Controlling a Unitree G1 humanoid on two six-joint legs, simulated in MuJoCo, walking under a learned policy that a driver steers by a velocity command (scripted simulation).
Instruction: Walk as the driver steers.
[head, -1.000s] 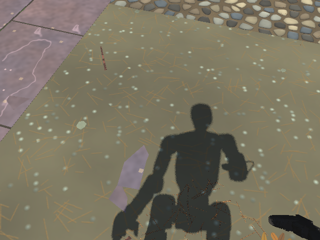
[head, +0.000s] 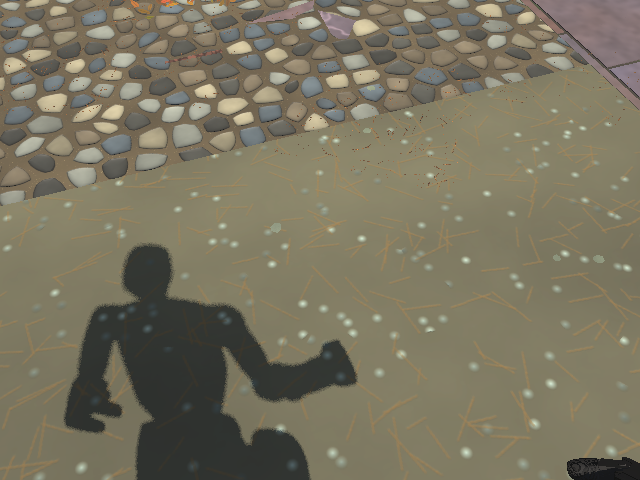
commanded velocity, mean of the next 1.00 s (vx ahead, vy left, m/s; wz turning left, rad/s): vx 0.39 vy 0.00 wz -0.12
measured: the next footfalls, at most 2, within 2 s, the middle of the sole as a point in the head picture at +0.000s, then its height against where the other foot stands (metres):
right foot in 0.38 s outside the picture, level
left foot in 0.86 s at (355, 471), level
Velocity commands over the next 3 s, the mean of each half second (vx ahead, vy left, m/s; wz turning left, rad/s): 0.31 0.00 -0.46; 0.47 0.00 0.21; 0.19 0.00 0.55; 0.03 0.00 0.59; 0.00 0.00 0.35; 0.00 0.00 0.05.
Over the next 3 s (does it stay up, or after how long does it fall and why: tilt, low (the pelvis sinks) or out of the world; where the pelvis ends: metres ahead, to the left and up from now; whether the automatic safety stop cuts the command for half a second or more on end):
stays up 0.54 -0.08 0.01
